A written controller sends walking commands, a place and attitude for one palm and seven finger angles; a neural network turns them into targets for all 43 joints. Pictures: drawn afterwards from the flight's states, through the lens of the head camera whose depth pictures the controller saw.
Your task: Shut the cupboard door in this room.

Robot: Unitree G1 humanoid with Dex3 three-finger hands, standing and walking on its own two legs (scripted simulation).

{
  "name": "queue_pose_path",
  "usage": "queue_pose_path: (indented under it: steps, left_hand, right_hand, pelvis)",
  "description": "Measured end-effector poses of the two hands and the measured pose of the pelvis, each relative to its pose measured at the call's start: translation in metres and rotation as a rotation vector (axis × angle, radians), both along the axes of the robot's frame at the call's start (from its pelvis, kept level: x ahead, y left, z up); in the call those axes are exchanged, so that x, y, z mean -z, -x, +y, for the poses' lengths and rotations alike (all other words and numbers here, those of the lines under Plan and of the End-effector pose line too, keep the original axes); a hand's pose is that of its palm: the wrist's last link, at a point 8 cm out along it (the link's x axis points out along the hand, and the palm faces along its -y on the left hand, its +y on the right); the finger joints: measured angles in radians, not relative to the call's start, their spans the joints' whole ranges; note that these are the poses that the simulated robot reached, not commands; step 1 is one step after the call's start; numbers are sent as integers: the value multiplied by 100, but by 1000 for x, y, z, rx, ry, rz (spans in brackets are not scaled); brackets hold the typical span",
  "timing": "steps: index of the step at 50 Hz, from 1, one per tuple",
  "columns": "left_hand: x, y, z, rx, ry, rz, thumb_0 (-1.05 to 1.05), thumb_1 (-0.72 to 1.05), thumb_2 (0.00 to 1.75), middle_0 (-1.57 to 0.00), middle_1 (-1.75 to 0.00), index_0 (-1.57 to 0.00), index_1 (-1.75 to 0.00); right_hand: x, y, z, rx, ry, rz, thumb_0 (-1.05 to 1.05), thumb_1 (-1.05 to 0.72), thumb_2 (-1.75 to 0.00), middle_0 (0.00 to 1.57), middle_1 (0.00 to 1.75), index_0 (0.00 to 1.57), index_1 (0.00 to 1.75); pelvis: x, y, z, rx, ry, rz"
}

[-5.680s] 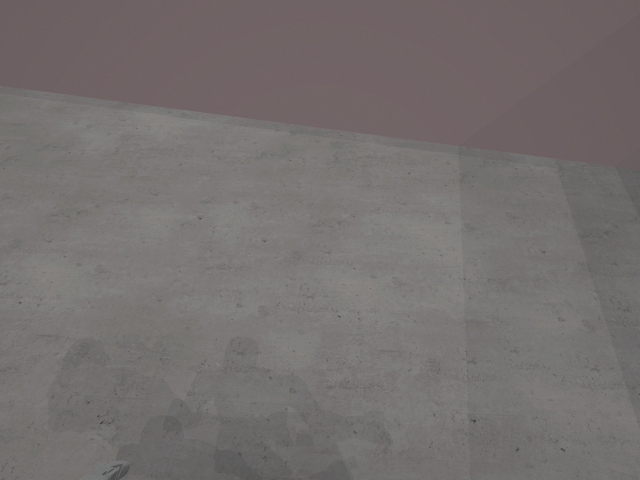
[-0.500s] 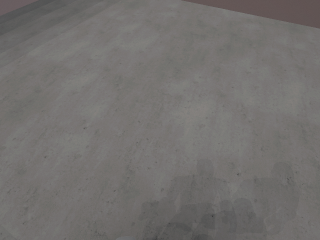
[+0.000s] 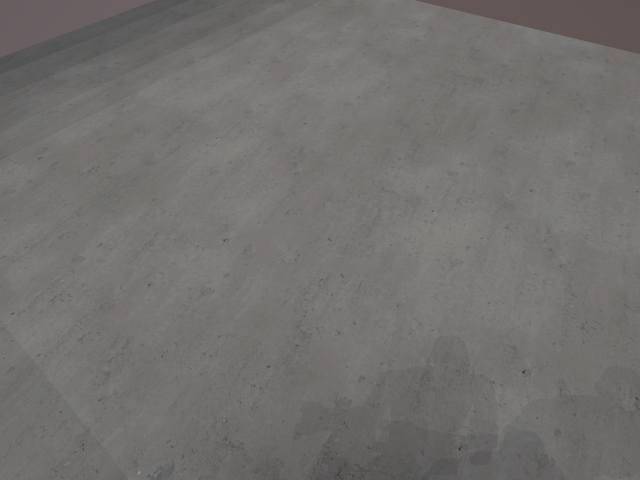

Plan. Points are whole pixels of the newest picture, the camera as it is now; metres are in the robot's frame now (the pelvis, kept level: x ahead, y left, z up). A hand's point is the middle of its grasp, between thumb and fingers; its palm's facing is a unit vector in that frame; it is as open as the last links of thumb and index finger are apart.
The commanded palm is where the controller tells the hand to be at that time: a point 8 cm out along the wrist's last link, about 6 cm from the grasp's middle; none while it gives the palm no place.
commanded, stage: turn or walk to find it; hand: left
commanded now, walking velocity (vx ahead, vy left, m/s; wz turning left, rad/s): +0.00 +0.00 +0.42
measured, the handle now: out of the picture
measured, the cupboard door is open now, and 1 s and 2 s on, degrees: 83 83 83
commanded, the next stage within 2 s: none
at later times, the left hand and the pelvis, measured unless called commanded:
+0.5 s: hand out of the picture -0.04 +0.25 -0.18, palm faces +0.26 -0.94 -0.24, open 7.4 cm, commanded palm none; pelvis -0.03 +0.04 +0.00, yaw +13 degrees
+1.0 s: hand out of the picture -0.02 +0.21 -0.13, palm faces +0.41 -0.87 -0.28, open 7.4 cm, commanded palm none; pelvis -0.04 +0.00 +0.01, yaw +25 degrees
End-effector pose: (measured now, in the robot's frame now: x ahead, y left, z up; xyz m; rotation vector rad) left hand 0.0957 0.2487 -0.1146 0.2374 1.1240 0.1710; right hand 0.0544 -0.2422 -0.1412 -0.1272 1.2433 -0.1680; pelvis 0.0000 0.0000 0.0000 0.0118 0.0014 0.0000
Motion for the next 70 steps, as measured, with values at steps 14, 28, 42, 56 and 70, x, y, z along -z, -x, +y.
queue_pose_path:
  steps: [14, 28, 42, 56, 70]
  left_hand:
    - [4, 82, -8, -156, 38, 79, 1, 90, 90, -21, -30, -21, -30]
    - [25, 153, 58, -321, 66, 184, 1, 91, 90, -20, -30, -20, -30]
    - [-3, 117, 37, -346, 8, -3, 1, 91, 90, -20, -30, -20, -30]
    - [-7, 188, -18, -503, 24, 49, 1, 90, 90, -21, -30, -21, -30]
    - [31, 313, -1, -714, 96, 215, 1, 91, 90, -20, -30, -20, -30]
  right_hand:
    - [-7, -7, -10, -127, 36, 90, 1, -91, -90, 19, 30, 20, 30]
    - [-30, -52, 65, -304, 83, -46, 1, -91, -90, 20, 30, 20, 30]
    - [-5, -36, 49, -347, 9, 23, 1, -90, -90, 20, 30, 20, 30]
    - [-2, -53, 21, -466, 30, 90, 1, -91, -90, 20, 30, 20, 30]
    - [-22, -90, 115, -691, 62, -90, 1, -91, -90, 20, 30, 20, 30]
  pelvis:
    - [-7, 11, 1, -147, -8, -16]
    - [-6, 28, 43, -246, 33, -10]
    - [-5, 35, 18, -360, 7, 5]
    - [-10, 40, -6, -504, -28, -19]
    - [3, 76, 24, -613, 4, -23]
